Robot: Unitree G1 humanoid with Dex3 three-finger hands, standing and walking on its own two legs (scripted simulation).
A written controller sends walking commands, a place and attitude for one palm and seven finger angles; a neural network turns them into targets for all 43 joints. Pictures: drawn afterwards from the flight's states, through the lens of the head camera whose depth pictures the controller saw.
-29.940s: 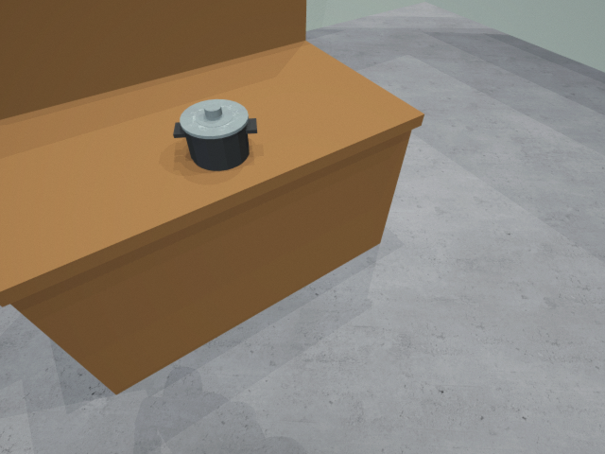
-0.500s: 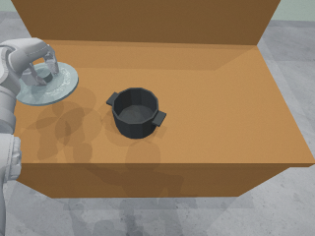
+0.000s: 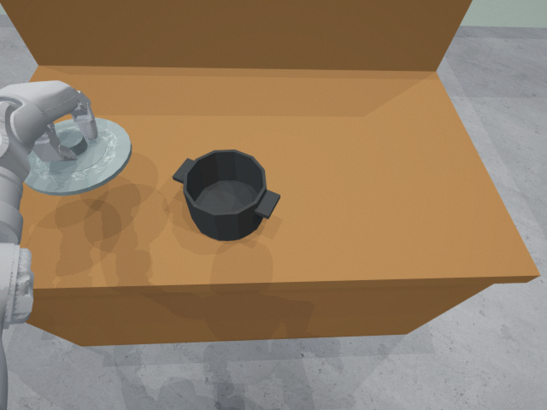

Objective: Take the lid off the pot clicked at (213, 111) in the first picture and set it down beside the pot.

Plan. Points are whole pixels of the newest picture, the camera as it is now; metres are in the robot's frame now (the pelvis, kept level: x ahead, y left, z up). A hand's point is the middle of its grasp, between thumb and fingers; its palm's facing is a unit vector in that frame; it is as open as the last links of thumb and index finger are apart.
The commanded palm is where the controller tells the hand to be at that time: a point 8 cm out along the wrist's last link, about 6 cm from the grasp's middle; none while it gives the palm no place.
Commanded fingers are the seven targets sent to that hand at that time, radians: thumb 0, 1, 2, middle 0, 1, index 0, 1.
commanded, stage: lower the lid onto the table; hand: left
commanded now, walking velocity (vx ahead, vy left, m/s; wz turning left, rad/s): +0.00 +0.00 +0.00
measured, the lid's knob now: (70, 143) +0.50 +0.29 +0.08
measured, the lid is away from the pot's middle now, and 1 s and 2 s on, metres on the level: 0.23 0.24 0.24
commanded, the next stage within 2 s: none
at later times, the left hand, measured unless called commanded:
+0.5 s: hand (74, 157) +0.47 +0.28 +0.08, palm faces -0.45 -0.06 -0.89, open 7.0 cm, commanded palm +0.51 +0.28 +0.13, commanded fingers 0.00 0.82 0.77 -0.94 -1.09 -0.88 -1.06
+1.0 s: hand (66, 179) +0.46 +0.30 +0.04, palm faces -0.50 -0.07 -0.86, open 7.0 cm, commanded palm +0.51 +0.29 +0.10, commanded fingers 0.00 0.82 0.77 -0.94 -1.09 -0.88 -1.06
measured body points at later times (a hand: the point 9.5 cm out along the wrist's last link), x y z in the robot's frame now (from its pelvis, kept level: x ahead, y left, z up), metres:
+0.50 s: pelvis +0.00 -0.01 +0.00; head +0.09 +0.00 +0.44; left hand +0.49 +0.28 +0.13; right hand +0.01 -0.29 -0.13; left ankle -0.02 +0.06 -0.74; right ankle -0.01 -0.15 -0.74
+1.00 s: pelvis +0.00 +0.00 -0.01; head +0.10 +0.02 +0.43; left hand +0.48 +0.30 +0.09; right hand +0.00 -0.29 -0.13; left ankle -0.02 +0.06 -0.74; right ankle -0.01 -0.15 -0.74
